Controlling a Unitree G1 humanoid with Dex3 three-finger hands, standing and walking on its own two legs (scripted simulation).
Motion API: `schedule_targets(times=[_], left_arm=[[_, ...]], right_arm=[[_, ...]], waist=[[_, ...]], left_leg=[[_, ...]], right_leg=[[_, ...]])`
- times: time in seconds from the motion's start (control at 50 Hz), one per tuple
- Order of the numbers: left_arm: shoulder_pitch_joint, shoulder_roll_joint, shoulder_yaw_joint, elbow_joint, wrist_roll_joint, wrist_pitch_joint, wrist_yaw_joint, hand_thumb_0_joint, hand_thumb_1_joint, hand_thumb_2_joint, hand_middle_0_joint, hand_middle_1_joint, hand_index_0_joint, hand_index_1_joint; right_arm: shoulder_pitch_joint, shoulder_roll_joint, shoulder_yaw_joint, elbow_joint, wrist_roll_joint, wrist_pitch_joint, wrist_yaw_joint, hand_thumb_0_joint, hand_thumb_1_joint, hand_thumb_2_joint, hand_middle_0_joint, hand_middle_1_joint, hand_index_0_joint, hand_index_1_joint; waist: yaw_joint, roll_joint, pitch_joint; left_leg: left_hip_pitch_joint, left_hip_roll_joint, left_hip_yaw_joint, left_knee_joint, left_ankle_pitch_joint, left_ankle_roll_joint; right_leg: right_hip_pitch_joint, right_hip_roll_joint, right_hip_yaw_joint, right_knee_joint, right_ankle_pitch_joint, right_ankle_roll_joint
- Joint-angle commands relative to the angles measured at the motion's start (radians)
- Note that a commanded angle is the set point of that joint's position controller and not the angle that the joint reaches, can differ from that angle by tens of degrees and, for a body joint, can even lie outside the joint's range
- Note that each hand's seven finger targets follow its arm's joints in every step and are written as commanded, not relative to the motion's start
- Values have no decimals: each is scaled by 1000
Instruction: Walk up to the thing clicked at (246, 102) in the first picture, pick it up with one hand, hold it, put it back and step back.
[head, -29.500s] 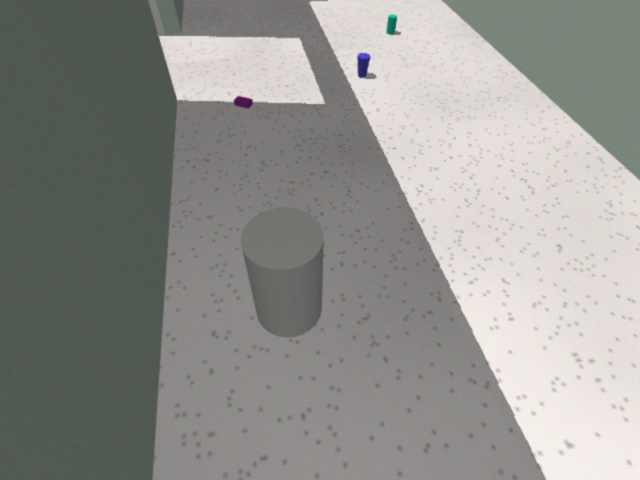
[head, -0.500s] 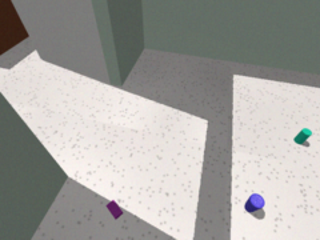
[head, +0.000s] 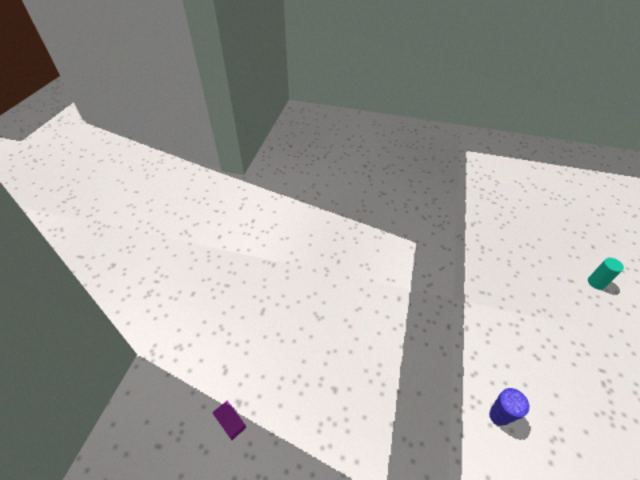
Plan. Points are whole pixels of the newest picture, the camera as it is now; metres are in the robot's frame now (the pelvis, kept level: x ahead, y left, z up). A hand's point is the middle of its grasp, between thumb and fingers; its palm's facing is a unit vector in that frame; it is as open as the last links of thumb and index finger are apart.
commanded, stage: stand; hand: left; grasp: from above
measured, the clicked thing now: (229, 420) +0.41 +0.28 -0.77
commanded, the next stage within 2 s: rise first in 0.40 s
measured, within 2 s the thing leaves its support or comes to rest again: neither
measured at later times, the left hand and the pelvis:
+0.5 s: hand out of the picture +0.07 +0.25 -0.16, palm faces -0.04 -0.94 -0.34, open 7.4 cm; pelvis +0.00 +0.00 +0.00, yaw +0 degrees
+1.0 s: hand out of the picture +0.12 +0.26 -0.21, palm faces -0.08 -0.89 -0.45, open 12.9 cm; pelvis -0.02 +0.01 -0.06, yaw +1 degrees
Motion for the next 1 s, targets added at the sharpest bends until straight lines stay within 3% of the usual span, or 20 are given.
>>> schedule_targets(times=[0.0,0.46,0.48,0.5,0.52,0.54,0.56,0.58,0.6,0.62,0.64,0.66,0.68,0.7,0.74,0.78,0.82,0.86,0.9,0.98], left_arm=[[-31,211,39,-58,-3,-19,18,0,900,900,-200,-300,-200,-301],[-34,216,39,-58,-4,-23,20,0,900,900,-200,-300,-200,-301],[-36,214,38,-58,-2,-22,21,0,854,851,-160,-346,-141,-365],[-386,31,41,-409,-47,-111,33,0,774,817,-240,-426,-221,-445],[-480,80,55,-290,-45,-92,40,0,694,895,-283,-506,-255,-525],[-312,174,118,-125,-21,-50,44,0,614,928,-254,-569,-224,-598],[-245,184,135,-81,-7,-35,30,0,534,929,-211,-638,-191,-658],[-335,232,149,-126,23,-37,21,0,454,880,-205,-718,-208,-718],[-304,270,187,-117,44,-38,14,0,374,879,-212,-782,-218,-776],[-234,247,194,-88,78,-28,-2,0,294,883,-191,-837,-206,-821],[-125,217,196,-40,111,-15,-12,0,214,855,-185,-893,-210,-865],[-91,225,210,-80,133,-8,-16,0,134,882,-169,-904,-189,-883],[-87,223,217,-136,141,2,-11,0,54,869,-181,-907,-198,-889],[-76,213,214,-170,153,20,-2,0,-26,869,-196,-917,-211,-901],[-107,145,169,-202,168,64,15,0,-186,883,-198,-933,-203,-927],[-152,166,180,-273,181,102,40,0,-346,875,-235,-917,-226,-926],[-107,137,172,-298,183,133,55,0,-478,887,-218,-947,-210,-955],[-133,127,170,-335,194,142,67,0,-501,899,-190,-963,-183,-970],[-155,137,177,-397,216,135,73,0,-523,923,-162,-988,-155,-994],[-72,154,217,-528,260,131,96,0,-577,980,-119,-1010,-103,-1026]], right_arm=[[-37,-211,-41,-56,2,-24,-12,0,-900,-900,200,300,200,300],[-26,-206,-39,-56,3,-24,-13,0,-900,-900,200,300,200,300],[-27,-210,-42,-56,3,-24,-13,0,-820,-867,196,296,197,296],[-10,-43,4,-333,70,-68,-31,0,-900,-934,200,300,200,300],[37,-71,2,-283,77,-67,-40,0,-980,-923,199,300,199,300],[66,-102,-11,-274,72,-56,-45,0,-1003,-927,198,300,199,300],[73,-105,-27,-301,68,-47,-42,0,-961,-915,199,300,199,300],[79,-110,-42,-322,56,-49,-45,0,-960,-914,199,300,199,300],[106,-107,-57,-332,52,-55,-51,0,-976,-918,199,300,200,300],[115,-102,-68,-359,40,-60,-45,0,-980,-917,199,300,200,300],[146,-98,-79,-362,34,-59,-39,0,-970,-914,199,300,200,300],[143,-95,-87,-394,33,-61,-34,0,-965,-912,200,300,200,300],[142,-89,-92,-424,36,-61,-33,0,-945,-908,200,300,200,300],[131,-84,-91,-454,40,-60,-31,0,-955,-909,200,300,200,300],[108,-74,-84,-489,43,-57,-25,0,-939,-906,200,300,200,300],[88,-75,-87,-534,45,-61,-22,0,-930,-905,201,300,200,300],[94,-64,-82,-557,45,-70,-17,0,-922,-902,201,300,200,300],[101,-63,-85,-568,39,-86,-17,0,-910,-899,201,300,200,300],[107,-57,-88,-581,33,-104,-16,0,-902,-897,201,300,200,300],[118,-43,-86,-611,24,-136,-23,0,-888,-894,201,300,200,300]], waist=[[5,-5,-48],[2,3,-67],[2,7,-64],[-113,13,17],[-77,-19,-17],[-56,-49,12],[-27,-36,6],[-31,-24,-79],[-19,-5,-147],[-14,4,-194],[8,7,-224],[34,40,-296],[41,44,-336],[48,59,-327],[24,65,-260],[11,34,-260],[4,22,-241],[-12,-7,-245],[-9,27,-260],[3,80,-357]], left_leg=[[12,124,-95,-51,145,20],[24,126,-87,-35,205,21],[13,124,-89,-38,194,20],[-138,-19,11,45,46,19],[-133,-23,7,52,17,25],[-181,-29,7,69,-23,29],[-209,-23,11,103,-6,24],[-211,-27,8,144,20,24],[-210,-29,2,172,54,22],[-231,-33,-3,214,97,19],[-262,-37,-10,252,130,14],[-261,-45,-9,279,157,9],[-252,-48,-10,284,173,7],[-261,-49,-13,279,164,1],[-313,-38,-21,293,110,-4],[-352,-29,-33,326,70,-1],[-402,-27,-30,354,10,1],[-444,-19,-40,402,-13,3],[-491,-15,-46,457,-46,0],[-518,-10,-52,538,-25,-2]], right_leg=[[-23,-112,83,-42,150,-37],[-4,-116,81,-33,220,-37],[0,-115,79,-36,210,-37],[-215,21,-11,27,106,-22],[-158,17,-21,25,61,-20],[-177,22,-29,27,3,-27],[-200,27,-31,61,2,-31],[-208,23,-26,97,28,-31],[-199,21,-22,137,70,-32],[-203,19,-23,186,111,-34],[-212,21,-25,226,134,-37],[-191,19,-26,254,149,-39],[-184,20,-25,262,161,-38],[-196,22,-29,266,141,-39],[-276,30,-37,281,75,-41],[-321,33,-43,303,28,-38],[-369,35,-44,333,-31,-37],[-435,39,-49,382,-57,-35],[-501,36,-47,445,-88,-36],[-563,30,-37,549,-73,-40]])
